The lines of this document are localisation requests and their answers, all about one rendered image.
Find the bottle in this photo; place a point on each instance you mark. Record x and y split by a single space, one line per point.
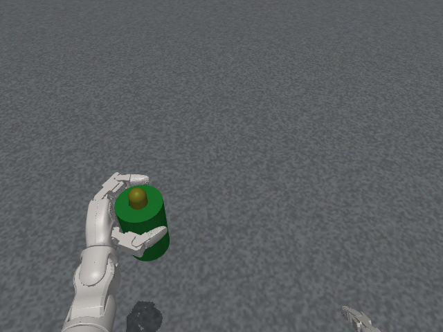
140 209

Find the right robot hand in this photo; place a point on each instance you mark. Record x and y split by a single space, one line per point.
359 321

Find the left robot hand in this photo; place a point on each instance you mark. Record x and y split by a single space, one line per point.
102 225

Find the left robot arm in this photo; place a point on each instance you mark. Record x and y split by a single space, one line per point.
96 281

